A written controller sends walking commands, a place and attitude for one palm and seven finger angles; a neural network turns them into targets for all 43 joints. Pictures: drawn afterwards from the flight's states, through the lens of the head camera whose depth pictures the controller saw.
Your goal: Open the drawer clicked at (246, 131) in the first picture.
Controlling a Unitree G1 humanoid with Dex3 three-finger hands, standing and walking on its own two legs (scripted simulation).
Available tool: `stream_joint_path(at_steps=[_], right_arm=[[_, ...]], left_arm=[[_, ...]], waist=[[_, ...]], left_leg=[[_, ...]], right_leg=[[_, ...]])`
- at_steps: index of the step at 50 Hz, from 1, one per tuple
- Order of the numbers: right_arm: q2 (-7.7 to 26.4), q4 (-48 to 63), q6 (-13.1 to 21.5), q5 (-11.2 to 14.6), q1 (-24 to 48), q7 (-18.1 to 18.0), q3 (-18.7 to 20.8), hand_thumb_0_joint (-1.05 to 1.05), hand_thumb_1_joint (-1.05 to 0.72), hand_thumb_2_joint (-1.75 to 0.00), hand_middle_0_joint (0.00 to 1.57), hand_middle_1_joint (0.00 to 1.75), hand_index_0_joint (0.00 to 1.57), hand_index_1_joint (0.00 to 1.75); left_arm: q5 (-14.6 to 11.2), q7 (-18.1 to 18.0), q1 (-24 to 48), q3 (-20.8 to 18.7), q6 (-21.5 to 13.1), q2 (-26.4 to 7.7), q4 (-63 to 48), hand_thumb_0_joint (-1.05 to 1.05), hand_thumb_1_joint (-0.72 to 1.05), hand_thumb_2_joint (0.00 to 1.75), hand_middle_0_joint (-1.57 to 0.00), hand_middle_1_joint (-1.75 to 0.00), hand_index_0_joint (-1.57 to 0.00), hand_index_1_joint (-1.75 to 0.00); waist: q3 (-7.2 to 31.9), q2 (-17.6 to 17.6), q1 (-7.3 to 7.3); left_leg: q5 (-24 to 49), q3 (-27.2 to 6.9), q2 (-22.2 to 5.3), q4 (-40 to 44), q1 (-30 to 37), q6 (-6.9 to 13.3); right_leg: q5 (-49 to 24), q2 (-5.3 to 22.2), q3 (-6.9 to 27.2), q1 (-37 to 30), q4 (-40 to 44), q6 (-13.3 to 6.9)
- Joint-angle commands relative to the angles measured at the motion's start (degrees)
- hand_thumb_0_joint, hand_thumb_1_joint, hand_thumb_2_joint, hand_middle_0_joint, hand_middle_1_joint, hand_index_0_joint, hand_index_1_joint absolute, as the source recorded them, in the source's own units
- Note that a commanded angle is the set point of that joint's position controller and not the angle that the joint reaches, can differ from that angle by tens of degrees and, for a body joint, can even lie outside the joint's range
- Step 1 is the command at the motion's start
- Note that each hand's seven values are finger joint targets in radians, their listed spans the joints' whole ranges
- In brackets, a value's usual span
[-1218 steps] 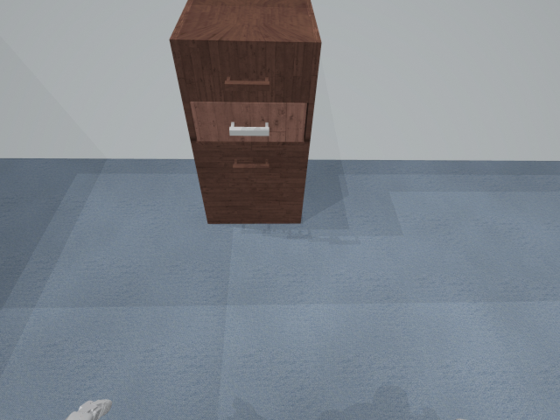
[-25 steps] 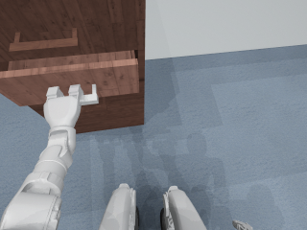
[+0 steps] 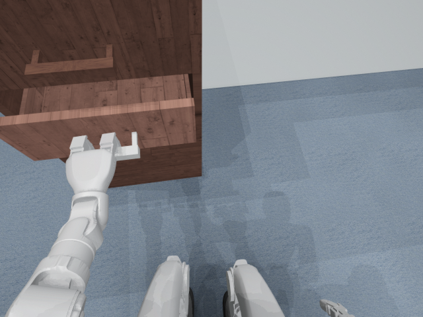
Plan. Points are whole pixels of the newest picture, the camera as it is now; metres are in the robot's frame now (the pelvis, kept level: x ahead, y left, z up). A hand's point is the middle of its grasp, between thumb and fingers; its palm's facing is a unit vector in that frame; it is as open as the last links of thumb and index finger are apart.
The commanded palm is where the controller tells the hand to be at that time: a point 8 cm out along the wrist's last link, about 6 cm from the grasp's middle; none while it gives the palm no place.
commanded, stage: pull the drawer open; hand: left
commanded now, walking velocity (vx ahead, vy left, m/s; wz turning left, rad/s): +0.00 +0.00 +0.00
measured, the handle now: (106, 147) +0.45 +0.24 -0.07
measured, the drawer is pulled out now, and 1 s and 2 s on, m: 0.08 0.13 0.17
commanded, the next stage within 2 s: none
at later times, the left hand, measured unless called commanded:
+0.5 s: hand (103, 188) +0.36 +0.23 -0.09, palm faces -0.05 -0.05 -1.00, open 5.8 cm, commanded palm +0.33 +0.22 -0.04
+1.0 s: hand (103, 198) +0.34 +0.23 -0.09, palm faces -0.05 -0.05 -1.00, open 5.8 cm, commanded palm +0.31 +0.22 -0.04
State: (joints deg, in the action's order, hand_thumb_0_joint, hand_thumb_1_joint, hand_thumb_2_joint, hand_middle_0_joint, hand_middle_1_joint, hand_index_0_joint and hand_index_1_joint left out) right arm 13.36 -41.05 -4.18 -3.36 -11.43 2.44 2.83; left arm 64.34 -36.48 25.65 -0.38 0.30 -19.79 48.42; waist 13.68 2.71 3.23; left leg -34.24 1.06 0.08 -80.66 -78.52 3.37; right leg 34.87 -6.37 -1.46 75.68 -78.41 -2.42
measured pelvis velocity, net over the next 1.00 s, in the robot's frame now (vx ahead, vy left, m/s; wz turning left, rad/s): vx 0.01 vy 0.00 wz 0.01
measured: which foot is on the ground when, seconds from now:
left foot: down 0.00-1.00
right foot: down 0.00-1.00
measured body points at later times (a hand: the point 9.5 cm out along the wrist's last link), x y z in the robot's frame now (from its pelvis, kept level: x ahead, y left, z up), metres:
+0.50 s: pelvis +0.00 +0.00 +0.00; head +0.15 +0.00 +0.43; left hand +0.36 +0.23 -0.03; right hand +0.12 -0.26 -0.14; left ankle +0.02 +0.08 -0.59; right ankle +0.01 -0.10 -0.59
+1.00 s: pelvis +0.01 +0.00 +0.01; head +0.15 +0.01 +0.43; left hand +0.34 +0.23 -0.03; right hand +0.14 -0.25 -0.13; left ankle +0.02 +0.08 -0.59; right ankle +0.01 -0.10 -0.59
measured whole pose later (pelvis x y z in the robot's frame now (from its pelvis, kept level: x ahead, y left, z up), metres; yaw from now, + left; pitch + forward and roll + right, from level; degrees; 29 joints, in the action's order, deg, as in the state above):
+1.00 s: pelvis +0.01 +0.00 +0.01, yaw +1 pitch +31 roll -2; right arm 13.0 -39.0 -4.7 -3.5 -8.6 1.9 2.7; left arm 65.0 -37.6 13.7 2.8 3.4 -16.2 38.3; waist 14.3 2.1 1.4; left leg -34.6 0.9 0.5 -79.4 -75.4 3.0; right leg 35.5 -6.1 -1.5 72.6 -77.5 -2.8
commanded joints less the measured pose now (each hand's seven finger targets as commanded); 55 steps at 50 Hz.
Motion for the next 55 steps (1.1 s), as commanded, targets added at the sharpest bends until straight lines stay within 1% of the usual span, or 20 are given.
stream_joint_path(at_steps=[1,3,5,9,11,13,14,21,22,24,28,34,37,41,43,45,47,51,53,55], right_arm=[[8.6,3.9,1.1,0.2,-6.3,-0.9,3.3,0.00,-0.90,-0.90,0.20,0.30,0.20,0.30],[8.6,4.4,0.8,0.2,-5.8,-0.7,3.3,0.00,-0.90,-0.90,0.20,0.30,0.20,0.30],[8.5,4.3,0.7,0.3,-5.5,-0.7,3.4,0.00,-0.90,-0.90,0.20,0.30,0.20,0.30],[8.4,4.7,0.7,0.4,-4.9,-0.7,3.4,0.00,-0.90,-0.90,0.20,0.30,0.20,0.30],[8.4,4.5,0.9,0.4,-4.7,-0.9,3.2,0.00,-0.90,-0.90,0.20,0.30,0.20,0.30],[8.4,4.8,0.9,0.3,-4.5,-0.9,3.2,0.00,-0.90,-0.90,0.20,0.30,0.20,0.30],[8.3,4.9,0.9,0.3,-4.1,-0.9,3.2,0.00,-0.90,-0.90,0.20,0.30,0.20,0.30],[8.0,5.1,0.9,0.2,-3.6,-1.0,3.3,0.00,-0.90,-0.90,0.20,0.30,0.20,0.30],[8.0,5.2,1.0,0.1,-3.5,-0.9,3.2,0.00,-0.90,-0.90,0.20,0.30,0.20,0.30],[8.0,5.2,0.9,0.2,-3.4,-1.2,3.1,0.00,-0.90,-0.90,0.20,0.30,0.20,0.30],[7.9,5.6,0.9,0.3,-3.0,-1.1,3.1,0.00,-0.90,-0.90,0.20,0.30,0.20,0.30],[7.8,6.0,0.8,0.3,-2.6,-1.0,3.1,0.00,-0.90,-0.90,0.20,0.30,0.20,0.30],[7.8,6.4,0.8,0.1,-2.2,-1.0,3.1,0.00,-0.90,-0.90,0.20,0.30,0.20,0.30],[7.6,6.6,0.8,0.1,-2.0,-1.1,3.1,0.00,-0.90,-0.90,0.20,0.30,0.20,0.30],[7.6,6.8,0.7,0.1,-1.6,-1.1,2.9,0.00,-0.90,-0.90,0.20,0.30,0.20,0.30],[7.5,6.8,0.6,0.1,-1.2,-1.2,2.9,0.00,-0.90,-0.90,0.20,0.30,0.20,0.30],[7.6,6.9,0.8,0.1,-1.3,-1.2,2.9,0.00,-0.90,-0.90,0.20,0.30,0.20,0.30],[7.6,7.2,0.5,0.1,-0.9,-1.1,3.0,0.00,-0.90,-0.90,0.20,0.30,0.20,0.30],[7.7,7.8,0.2,0.2,-0.7,-0.9,2.9,0.00,-0.90,-0.90,0.20,0.30,0.20,0.30],[7.7,7.8,0.1,0.2,-0.4,-1.0,3.0,0.00,-0.90,-0.90,0.20,0.30,0.20,0.30]], left_arm=[[-0.5,-3.1,4.8,-3.7,-0.1,-9.1,-8.6,0.00,0.90,0.90,-0.40,-1.35,-0.40,-1.35],[-0.3,-3.2,3.3,-3.7,0.2,-8.8,-9.9,0.00,0.90,0.90,-0.40,-1.35,-0.40,-1.35],[-0.6,-3.3,4.0,-2.3,0.6,-7.1,-10.2,0.00,0.90,0.90,-0.40,-1.35,-0.40,-1.35],[-0.7,-3.4,2.5,-1.1,1.1,-5.5,-11.1,0.00,0.90,0.90,-0.40,-1.35,-0.40,-1.35],[-0.4,-3.5,2.7,-1.9,1.1,-6.8,-10.5,0.00,0.90,0.90,-0.40,-1.35,-0.40,-1.35],[-0.2,-3.6,1.8,-2.2,1.1,-6.9,-11.6,0.00,0.90,0.90,-0.40,-1.35,-0.40,-1.35],[-0.1,-3.6,2.2,-0.8,1.1,-5.5,-11.8,0.00,0.90,0.90,-0.40,-1.35,-0.40,-1.35],[-0.1,-3.6,-0.8,-0.1,1.4,-4.2,-12.3,0.00,0.90,0.90,-0.40,-1.35,-0.40,-1.35],[-0.3,-3.5,-1.4,-0.8,1.6,-4.9,-12.1,0.00,0.90,0.90,-0.40,-1.35,-0.40,-1.35],[-0.1,-3.4,-1.7,-0.9,1.8,-5.2,-11.6,0.00,0.90,0.90,-0.40,-1.35,-0.40,-1.35],[0.0,-3.3,-4.3,-0.8,1.8,-4.9,-13.6,0.00,0.90,0.90,-0.40,-1.35,-0.40,-1.35],[-0.1,-3.3,-5.6,0.6,2.2,-3.4,-15.4,0.00,0.90,0.90,-0.40,-1.35,-0.40,-1.35],[0.0,-3.5,-7.5,0.0,2.3,-3.7,-16.5,0.00,0.90,0.90,-0.40,-1.35,-0.40,-1.35],[-0.1,-3.6,-9.2,0.8,2.4,-2.8,-17.0,0.00,0.90,0.90,-0.40,-1.35,-0.40,-1.35],[0.1,-3.6,-9.9,-0.5,2.4,-4.1,-17.5,0.00,0.90,0.90,-0.40,-1.35,-0.40,-1.35],[0.2,-3.7,-9.7,0.8,2.6,-2.8,-17.8,0.00,0.90,0.90,-0.40,-1.35,-0.40,-1.35],[0.3,-3.9,-10.2,-0.3,2.6,-3.8,-18.2,0.00,0.90,0.90,-0.40,-1.35,-0.40,-1.35],[0.5,-4.1,-11.2,1.8,3.2,-1.7,-18.9,0.00,0.90,0.90,-0.40,-1.35,-0.40,-1.35],[0.6,-4.1,-12.8,1.9,3.5,-1.4,-19.5,0.00,0.90,0.90,-0.40,-1.35,-0.40,-1.35],[0.6,-4.0,-11.7,2.9,3.8,-0.5,-19.9,0.00,0.90,0.90,-0.40,-1.35,-0.40,-1.35]], waist=[[28.4,1.2,-2.12],[29.4,2.9,-2.90],[28.2,1.4,-1.85],[27.7,1.8,-1.89],[26.9,0.3,-1.88],[27.7,2.0,-2.49],[27.2,2.3,-2.09],[26.8,0.4,-2.29],[26.8,1.2,-2.69],[26.4,-0.6,-2.52],[27.6,0.4,-3.36],[26.4,0.3,-2.89],[27.0,0.4,-3.46],[26.4,-0.9,-3.19],[26.6,-0.7,-3.88],[26.0,-1.1,-3.23],[25.6,0.4,-3.79],[25.7,0.2,-3.48],[26.6,0.6,-4.02],[25.6,-0.5,-3.27]], left_leg=[[27.9,-3.5,0.0,7.5,25.6,-1.5],[29.3,-4.0,-0.2,8.2,28.1,-1.9],[28.9,-4.1,-0.4,8.2,28.1,-1.7],[28.7,-4.3,-0.4,8.7,28.7,-1.8],[26.9,-4.0,-0.2,8.5,26.7,-1.7],[27.8,-4.2,-0.2,8.7,28.2,-1.9],[27.5,-4.1,-0.2,8.8,28.3,-1.9],[26.9,-3.6,0.1,8.7,27.1,-1.6],[27.4,-3.5,0.2,8.6,27.0,-1.7],[26.4,-3.3,0.3,8.2,25.6,-1.4],[28.3,-3.4,0.3,8.6,27.2,-1.6],[28.1,-3.5,0.1,8.7,27.4,-1.6],[29.0,-3.6,0.2,8.6,27.8,-1.7],[28.7,-3.2,0.3,8.6,27.2,-1.4],[28.4,-3.0,0.5,8.5,26.4,-1.5],[27.6,-3.2,0.4,8.4,26.4,-1.4],[27.7,-3.6,0.4,8.8,26.7,-1.7],[29.2,-3.8,0.1,8.9,28.6,-1.7],[30.2,-4.2,0.0,9.3,29.8,-1.9],[29.0,-4.3,-0.1,9.2,29.5,-1.7]], right_leg=[[-29.6,1.6,1.3,-15.4,7.8,-0.2],[-28.4,1.7,0.7,-14.2,7.6,-0.5],[-28.1,1.6,0.7,-13.7,8.2,-0.2],[-27.3,1.6,0.5,-13.4,8.5,-0.3],[-26.8,1.6,0.8,-13.9,8.5,-0.3],[-26.8,1.6,0.7,-13.5,8.3,-0.4],[-26.3,1.7,0.7,-13.2,8.6,-0.5],[-27.5,1.8,1.0,-14.8,8.9,-0.4],[-28.1,1.7,1.1,-15.0,8.8,-0.5],[-28.4,1.8,1.5,-15.7,8.9,-0.4],[-29.7,1.8,1.3,-16.3,8.6,-0.5],[-29.4,1.9,1.2,-15.9,8.9,-0.5],[-30.1,1.8,1.3,-16.3,8.6,-0.7],[-31.4,2.0,1.5,-17.5,9.0,-0.5],[-31.6,2.0,1.7,-18.0,8.7,-0.6],[-30.7,2.0,1.8,-17.3,8.9,-0.5],[-29.4,1.9,1.4,-16.6,8.7,-0.8],[-29.2,1.9,0.9,-15.5,8.7,-0.7],[-28.5,1.9,0.6,-15.2,8.5,-0.7],[-27.8,1.9,0.7,-14.7,9.0,-0.6]])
